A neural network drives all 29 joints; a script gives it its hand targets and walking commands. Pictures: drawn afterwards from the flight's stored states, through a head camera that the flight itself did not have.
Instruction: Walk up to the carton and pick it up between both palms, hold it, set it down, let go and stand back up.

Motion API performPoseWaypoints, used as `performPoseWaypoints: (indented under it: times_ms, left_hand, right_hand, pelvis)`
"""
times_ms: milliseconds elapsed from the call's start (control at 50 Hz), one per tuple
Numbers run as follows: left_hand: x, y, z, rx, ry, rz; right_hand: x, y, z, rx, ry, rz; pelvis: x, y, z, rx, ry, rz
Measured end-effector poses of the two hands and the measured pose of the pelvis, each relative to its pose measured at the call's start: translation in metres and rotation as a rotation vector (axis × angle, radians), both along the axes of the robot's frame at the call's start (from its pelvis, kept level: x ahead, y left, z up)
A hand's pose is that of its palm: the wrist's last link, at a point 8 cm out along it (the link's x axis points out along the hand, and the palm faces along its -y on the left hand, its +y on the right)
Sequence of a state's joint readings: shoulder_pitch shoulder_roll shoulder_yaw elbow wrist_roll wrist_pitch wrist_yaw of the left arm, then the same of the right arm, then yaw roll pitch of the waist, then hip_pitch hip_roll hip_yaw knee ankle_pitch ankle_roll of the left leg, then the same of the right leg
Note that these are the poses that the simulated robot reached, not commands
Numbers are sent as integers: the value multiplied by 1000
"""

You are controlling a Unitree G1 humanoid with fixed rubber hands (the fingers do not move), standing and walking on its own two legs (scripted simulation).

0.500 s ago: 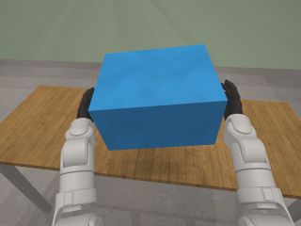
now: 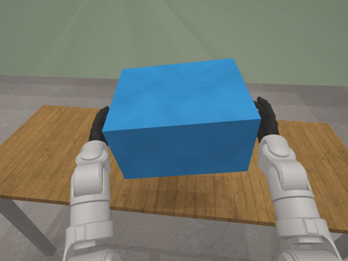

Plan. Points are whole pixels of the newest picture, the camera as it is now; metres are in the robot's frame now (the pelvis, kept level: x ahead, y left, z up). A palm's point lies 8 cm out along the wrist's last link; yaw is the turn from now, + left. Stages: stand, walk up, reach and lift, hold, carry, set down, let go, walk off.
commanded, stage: hold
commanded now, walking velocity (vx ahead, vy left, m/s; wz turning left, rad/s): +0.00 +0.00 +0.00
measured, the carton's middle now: (180, 116) +0.42 -0.01 +0.17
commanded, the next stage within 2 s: none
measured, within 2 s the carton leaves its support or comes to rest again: neither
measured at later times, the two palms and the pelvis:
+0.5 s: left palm (99, 143) +0.34 +0.18 +0.16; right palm (267, 133) +0.34 -0.19 +0.18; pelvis +0.00 +0.00 +0.00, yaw +0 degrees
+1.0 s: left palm (99, 146) +0.34 +0.18 +0.15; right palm (266, 137) +0.34 -0.19 +0.17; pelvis -0.01 +0.00 +0.00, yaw +1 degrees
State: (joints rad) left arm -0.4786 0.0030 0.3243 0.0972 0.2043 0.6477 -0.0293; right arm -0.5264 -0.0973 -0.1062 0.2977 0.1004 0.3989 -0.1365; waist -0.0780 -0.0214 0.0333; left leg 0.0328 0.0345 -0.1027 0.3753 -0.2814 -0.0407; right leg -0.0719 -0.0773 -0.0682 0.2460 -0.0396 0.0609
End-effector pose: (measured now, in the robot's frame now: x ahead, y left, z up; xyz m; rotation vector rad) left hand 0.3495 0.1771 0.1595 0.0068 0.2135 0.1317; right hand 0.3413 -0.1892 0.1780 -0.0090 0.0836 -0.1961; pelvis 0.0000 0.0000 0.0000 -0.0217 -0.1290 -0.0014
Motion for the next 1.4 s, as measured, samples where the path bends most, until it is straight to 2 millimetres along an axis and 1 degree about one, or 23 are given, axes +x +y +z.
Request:
performPoseWaypoints:
  times_ms: [80, 180, 240, 420, 580, 720, 760, 840, 880, 980, 1060, 1200, 1320, 1400]
  left_hand:
    - [-2, 3, -3, -7, 5, 4]
    - [-6, 3, 2, -4, -31, 6]
    - [-6, 2, 3, -2, -27, 2]
    - [-4, 0, -4, -1, 15, 2]
    - [-5, -2, 5, 23, -19, 16]
    - [1, -2, -9, 15, 34, 1]
    - [-1, -3, -9, 12, 20, -2]
    - [-6, -3, -1, 7, -31, 5]
    - [-7, -3, 1, 8, -30, 9]
    - [-6, -1, -5, 4, 19, 6]
    - [-6, 1, -8, -3, 20, 2]
    - [-8, -1, 3, 2, -21, 13]
    - [-2, -4, 3, 19, 2, 3]
    - [1, -4, 0, 21, 9, -1]
  right_hand:
    - [1, 3, 0, -8, 5, 5]
    - [-2, 4, 6, 2, -30, 2]
    - [-5, 2, 6, 5, -26, -3]
    - [-3, 0, -2, -12, 13, 3]
    - [1, -2, 0, 15, -19, 8]
    - [1, -3, -13, 10, 28, 4]
    - [-1, -2, -12, 15, 10, -5]
    - [-5, -2, -4, 32, -41, -8]
    - [-4, -2, -3, 36, -38, -3]
    - [-5, -1, -6, 5, 13, 7]
    - [-6, 1, -6, -1, 11, 3]
    - [-4, 0, 5, 10, -29, 3]
    - [-1, -4, 1, 5, -5, 5]
    - [0, -5, -5, 2, 0, 5]
  pelvis:
    - [1, 0, 0, 0, -5, 3]
    - [1, 0, 0, -5, 1, 13]
    - [1, 0, 0, -5, -6, 12]
    - [-4, 0, 0, 3, -16, 4]
    - [-5, -3, 0, 2, 0, 12]
    - [-7, -5, 1, 6, -4, 13]
    - [-8, -5, 1, 5, 10, 15]
    - [-7, -4, 0, 2, 29, 13]
    - [-7, -4, 0, 1, 23, 12]
    - [-8, -4, 0, 4, -7, 11]
    - [-9, -4, 0, 6, -7, 12]
    - [-8, -3, 0, 4, 0, 14]
    - [-5, -4, 0, 6, -10, 11]
    - [-6, -4, 0, 5, -13, 6]
